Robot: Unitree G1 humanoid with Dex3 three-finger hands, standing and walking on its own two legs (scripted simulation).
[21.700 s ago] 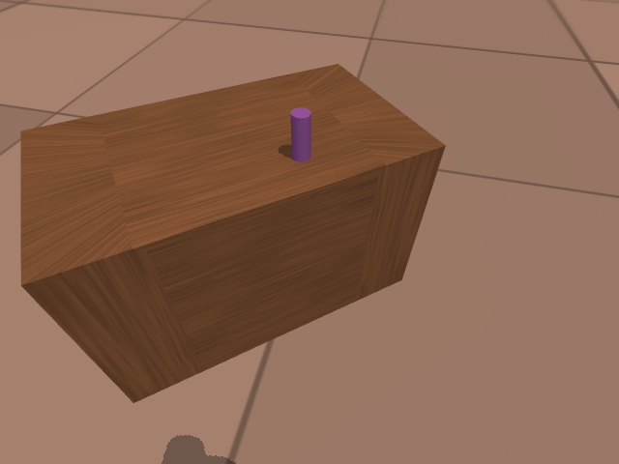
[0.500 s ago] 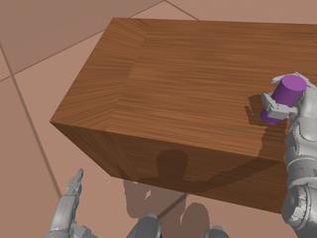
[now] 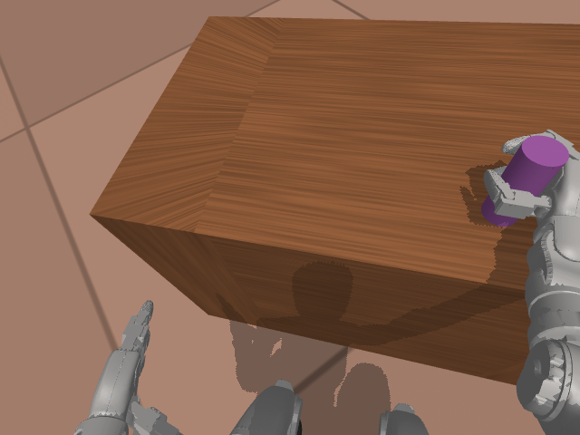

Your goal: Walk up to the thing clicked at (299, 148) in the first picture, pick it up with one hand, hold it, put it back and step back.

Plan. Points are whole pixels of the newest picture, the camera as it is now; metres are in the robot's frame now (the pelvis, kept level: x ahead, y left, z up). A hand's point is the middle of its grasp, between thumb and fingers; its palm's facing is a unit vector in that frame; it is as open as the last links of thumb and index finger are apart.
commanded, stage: loosen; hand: right
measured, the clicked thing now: (519, 185) +0.49 -0.21 +0.03
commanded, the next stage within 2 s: open in 0.18 s
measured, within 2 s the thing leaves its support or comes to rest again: neither
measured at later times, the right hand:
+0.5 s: hand (513, 181) +0.49 -0.20 +0.04, palm faces +0.16 +0.99 +0.01, open 9.0 cm
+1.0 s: hand (554, 158) +0.50 -0.23 +0.08, palm faces +0.20 +0.98 +0.00, open 16.3 cm
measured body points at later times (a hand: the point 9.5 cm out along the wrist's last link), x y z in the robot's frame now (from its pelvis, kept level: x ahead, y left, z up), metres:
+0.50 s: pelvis +0.00 +0.00 -0.01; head +0.12 -0.03 +0.43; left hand +0.15 +0.26 +0.00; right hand +0.48 -0.25 +0.04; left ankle +0.03 +0.14 -0.65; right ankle +0.02 -0.13 -0.65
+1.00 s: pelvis +0.00 +0.00 +0.01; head +0.11 -0.04 +0.44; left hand +0.15 +0.27 +0.02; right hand +0.48 -0.28 +0.08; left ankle +0.03 +0.14 -0.65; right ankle +0.02 -0.13 -0.65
